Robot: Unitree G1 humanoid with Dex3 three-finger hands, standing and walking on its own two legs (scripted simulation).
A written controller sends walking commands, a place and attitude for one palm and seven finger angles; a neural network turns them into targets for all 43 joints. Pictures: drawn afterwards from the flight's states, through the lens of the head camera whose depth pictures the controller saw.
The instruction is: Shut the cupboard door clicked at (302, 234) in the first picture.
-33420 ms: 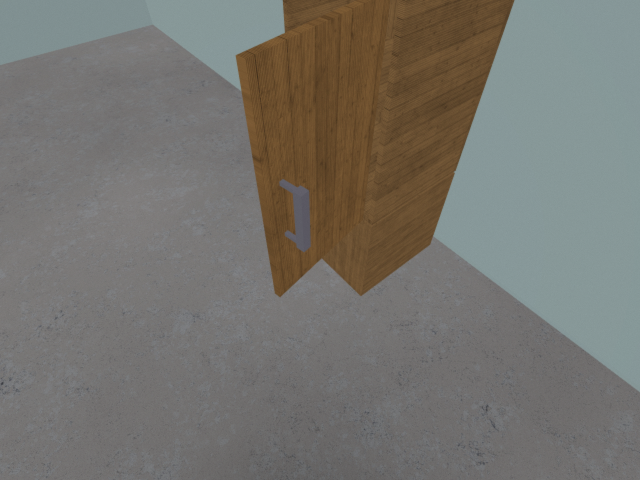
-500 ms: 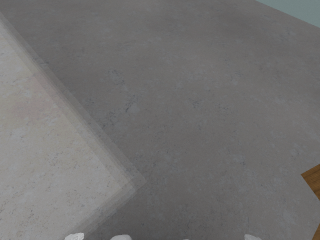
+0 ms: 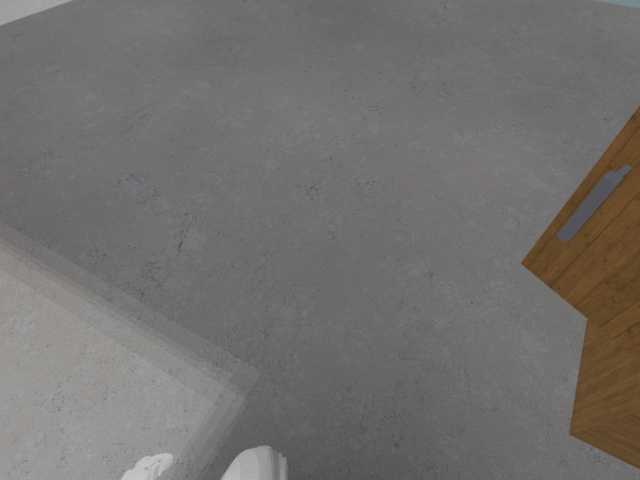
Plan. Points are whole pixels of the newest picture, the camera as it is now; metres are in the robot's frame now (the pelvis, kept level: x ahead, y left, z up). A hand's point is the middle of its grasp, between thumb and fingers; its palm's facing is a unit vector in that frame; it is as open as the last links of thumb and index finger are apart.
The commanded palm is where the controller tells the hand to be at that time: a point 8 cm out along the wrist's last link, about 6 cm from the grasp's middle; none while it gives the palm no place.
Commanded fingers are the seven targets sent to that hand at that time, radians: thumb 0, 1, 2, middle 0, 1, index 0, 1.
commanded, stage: turn to face it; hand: left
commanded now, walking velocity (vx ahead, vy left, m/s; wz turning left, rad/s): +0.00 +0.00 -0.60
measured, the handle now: (593, 204) +0.57 -0.45 -0.06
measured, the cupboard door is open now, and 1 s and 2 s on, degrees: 64 64 64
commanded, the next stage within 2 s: take the last steps up to it in 1.46 s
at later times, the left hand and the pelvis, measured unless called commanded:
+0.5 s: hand (213, 433) +0.19 +0.17 -0.15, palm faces -0.30 -0.93 -0.23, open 7.3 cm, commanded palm none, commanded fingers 0.00 0.90 0.90 -0.20 -0.30 -0.20 -0.30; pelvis +0.01 +0.01 +0.01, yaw -18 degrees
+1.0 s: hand (244, 412) +0.23 +0.14 -0.17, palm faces -0.53 -0.82 -0.20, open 7.3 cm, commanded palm none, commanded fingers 0.00 0.90 0.90 -0.20 -0.30 -0.20 -0.30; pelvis +0.04 +0.01 +0.00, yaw -36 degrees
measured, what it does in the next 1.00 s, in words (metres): steps on the spot, turning right: left foot, then right foot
